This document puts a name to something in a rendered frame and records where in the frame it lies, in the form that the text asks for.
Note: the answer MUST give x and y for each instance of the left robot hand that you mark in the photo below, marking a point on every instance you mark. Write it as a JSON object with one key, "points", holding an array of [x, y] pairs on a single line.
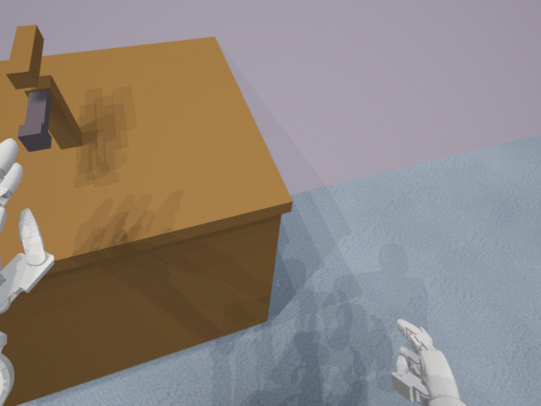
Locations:
{"points": [[24, 271]]}

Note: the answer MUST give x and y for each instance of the right robot hand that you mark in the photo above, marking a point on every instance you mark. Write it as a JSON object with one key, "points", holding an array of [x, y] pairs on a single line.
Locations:
{"points": [[432, 376]]}

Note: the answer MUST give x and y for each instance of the counter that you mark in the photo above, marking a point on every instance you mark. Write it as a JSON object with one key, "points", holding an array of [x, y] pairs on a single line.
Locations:
{"points": [[158, 199]]}

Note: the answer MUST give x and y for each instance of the tap lever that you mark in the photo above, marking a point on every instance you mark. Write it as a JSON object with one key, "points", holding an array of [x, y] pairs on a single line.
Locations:
{"points": [[34, 133]]}

